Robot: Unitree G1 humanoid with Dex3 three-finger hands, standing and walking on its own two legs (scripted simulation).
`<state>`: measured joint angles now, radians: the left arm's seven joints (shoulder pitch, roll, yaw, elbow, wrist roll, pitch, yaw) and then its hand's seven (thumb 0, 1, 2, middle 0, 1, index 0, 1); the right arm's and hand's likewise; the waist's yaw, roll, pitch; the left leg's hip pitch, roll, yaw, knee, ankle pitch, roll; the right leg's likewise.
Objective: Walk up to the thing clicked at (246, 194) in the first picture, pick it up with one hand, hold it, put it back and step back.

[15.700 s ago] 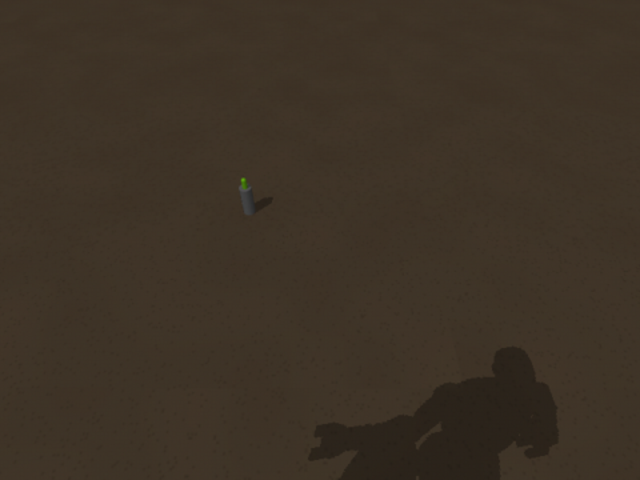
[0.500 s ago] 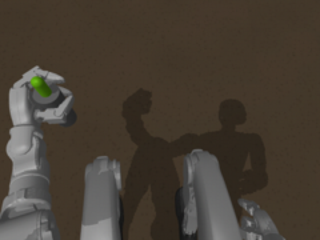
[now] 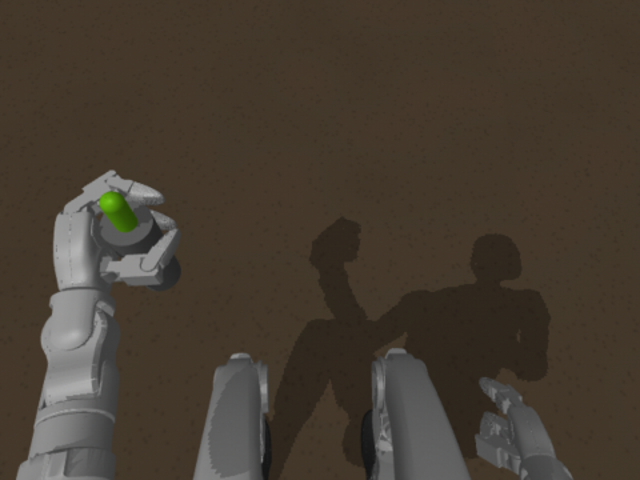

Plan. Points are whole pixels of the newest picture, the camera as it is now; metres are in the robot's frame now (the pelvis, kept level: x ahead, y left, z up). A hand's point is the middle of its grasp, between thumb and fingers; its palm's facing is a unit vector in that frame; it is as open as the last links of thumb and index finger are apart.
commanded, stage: lift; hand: left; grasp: from the side
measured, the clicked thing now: (139, 242) +0.39 +0.21 +0.01
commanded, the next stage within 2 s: hold in 1.22 s
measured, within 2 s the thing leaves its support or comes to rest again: neither
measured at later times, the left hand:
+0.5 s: hand (95, 190) +0.37 +0.19 +0.15, palm faces +0.10 -0.99 -0.04, open 7.1 cm
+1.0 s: hand (83, 134) +0.38 +0.17 +0.21, palm faces +0.11 -0.99 -0.02, open 7.1 cm
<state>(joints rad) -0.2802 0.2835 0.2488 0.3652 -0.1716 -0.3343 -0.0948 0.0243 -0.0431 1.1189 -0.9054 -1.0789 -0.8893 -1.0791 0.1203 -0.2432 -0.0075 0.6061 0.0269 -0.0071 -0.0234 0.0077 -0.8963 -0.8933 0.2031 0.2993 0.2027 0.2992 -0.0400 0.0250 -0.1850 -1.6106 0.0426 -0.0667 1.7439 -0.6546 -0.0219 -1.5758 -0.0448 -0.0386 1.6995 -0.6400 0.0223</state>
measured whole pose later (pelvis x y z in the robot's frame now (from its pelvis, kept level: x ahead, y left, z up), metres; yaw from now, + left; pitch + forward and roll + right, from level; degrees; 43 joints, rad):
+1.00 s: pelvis +0.05 -0.01 +0.17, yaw +2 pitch +12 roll -1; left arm -0.13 0.20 0.16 0.40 -0.17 -0.35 -0.08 0.02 -0.04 1.12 -0.90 -1.08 -0.89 -1.08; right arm 0.22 -0.22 -0.01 0.65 0.01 -0.03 -0.04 0.01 -0.90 -0.89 0.20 0.30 0.20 0.30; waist -0.03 0.01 -0.08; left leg -0.76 0.05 -0.02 1.02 -0.47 -0.03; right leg -0.74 -0.03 -0.05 0.99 -0.46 0.01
